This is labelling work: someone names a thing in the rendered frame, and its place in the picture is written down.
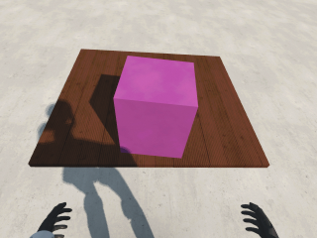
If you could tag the table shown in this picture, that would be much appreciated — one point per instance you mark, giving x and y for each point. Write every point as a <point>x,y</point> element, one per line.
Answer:
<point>82,130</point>

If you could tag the carton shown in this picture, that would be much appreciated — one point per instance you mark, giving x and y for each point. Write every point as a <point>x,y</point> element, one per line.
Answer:
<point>155,105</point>

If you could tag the robot left hand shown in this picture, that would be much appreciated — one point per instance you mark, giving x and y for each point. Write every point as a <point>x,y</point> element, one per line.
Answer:
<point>49,223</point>

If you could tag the robot right hand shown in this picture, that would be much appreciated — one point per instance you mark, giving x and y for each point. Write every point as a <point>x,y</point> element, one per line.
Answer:
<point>265,228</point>

